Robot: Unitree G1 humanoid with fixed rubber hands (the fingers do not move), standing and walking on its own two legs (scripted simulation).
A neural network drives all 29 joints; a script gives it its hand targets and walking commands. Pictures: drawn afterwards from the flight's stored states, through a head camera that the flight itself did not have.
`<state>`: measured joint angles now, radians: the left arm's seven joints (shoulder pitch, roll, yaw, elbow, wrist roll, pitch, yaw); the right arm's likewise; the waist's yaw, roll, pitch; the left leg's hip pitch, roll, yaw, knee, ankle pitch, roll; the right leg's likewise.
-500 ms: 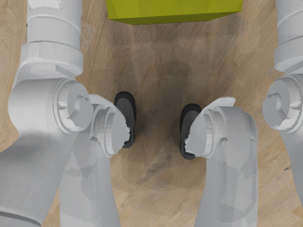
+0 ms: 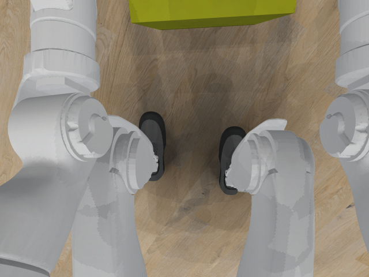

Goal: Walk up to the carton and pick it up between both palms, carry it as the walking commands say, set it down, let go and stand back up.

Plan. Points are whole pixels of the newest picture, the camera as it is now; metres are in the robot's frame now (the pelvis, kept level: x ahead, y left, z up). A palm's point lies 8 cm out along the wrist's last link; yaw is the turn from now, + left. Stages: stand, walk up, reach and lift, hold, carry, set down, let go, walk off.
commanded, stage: set down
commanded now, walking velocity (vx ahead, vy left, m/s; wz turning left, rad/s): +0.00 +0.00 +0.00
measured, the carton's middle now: out of the picture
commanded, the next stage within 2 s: none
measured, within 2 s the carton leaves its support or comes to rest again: neither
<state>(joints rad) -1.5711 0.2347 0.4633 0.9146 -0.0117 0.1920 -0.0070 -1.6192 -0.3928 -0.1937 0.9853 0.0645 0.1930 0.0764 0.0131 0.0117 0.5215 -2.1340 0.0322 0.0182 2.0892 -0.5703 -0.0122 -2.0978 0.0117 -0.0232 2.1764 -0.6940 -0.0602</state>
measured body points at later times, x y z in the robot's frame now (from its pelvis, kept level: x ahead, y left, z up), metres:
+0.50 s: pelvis +0.00 +0.00 +0.00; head +0.39 -0.03 +0.20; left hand +0.57 +0.16 -0.21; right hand +0.58 -0.17 -0.20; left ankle +0.12 +0.13 -0.37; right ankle +0.08 -0.10 -0.37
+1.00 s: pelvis -0.02 +0.00 -0.02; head +0.37 -0.03 +0.19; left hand +0.58 +0.17 -0.18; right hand +0.60 -0.19 -0.17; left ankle +0.12 +0.13 -0.37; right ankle +0.08 -0.10 -0.37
